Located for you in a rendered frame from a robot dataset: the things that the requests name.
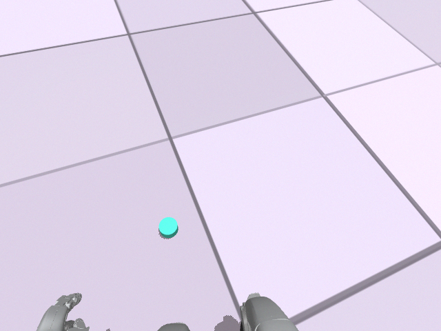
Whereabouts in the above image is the left robot hand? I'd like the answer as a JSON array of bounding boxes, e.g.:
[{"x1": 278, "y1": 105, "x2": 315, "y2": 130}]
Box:
[{"x1": 37, "y1": 293, "x2": 90, "y2": 331}]

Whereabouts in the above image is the tin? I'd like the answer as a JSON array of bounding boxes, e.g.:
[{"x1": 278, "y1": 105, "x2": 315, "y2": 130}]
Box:
[{"x1": 159, "y1": 217, "x2": 178, "y2": 238}]

